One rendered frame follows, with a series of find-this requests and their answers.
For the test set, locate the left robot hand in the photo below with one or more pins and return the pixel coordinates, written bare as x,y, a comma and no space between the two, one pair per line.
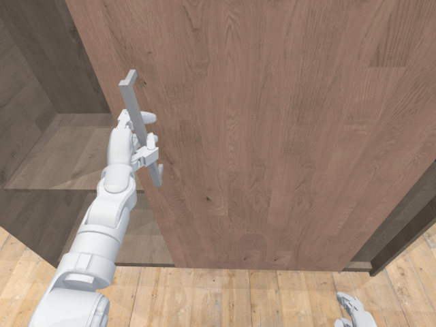
123,143

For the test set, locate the handle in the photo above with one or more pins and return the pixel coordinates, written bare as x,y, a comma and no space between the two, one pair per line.
132,106

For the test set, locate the right robot hand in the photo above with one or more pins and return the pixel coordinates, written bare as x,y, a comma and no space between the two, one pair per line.
354,308

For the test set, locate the robot left upper arm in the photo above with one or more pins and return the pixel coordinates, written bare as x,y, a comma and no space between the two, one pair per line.
73,308

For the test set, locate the robot left forearm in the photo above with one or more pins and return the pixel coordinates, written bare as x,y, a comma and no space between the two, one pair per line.
89,265

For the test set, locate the wardrobe door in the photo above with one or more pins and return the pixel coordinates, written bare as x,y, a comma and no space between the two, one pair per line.
288,130
423,191

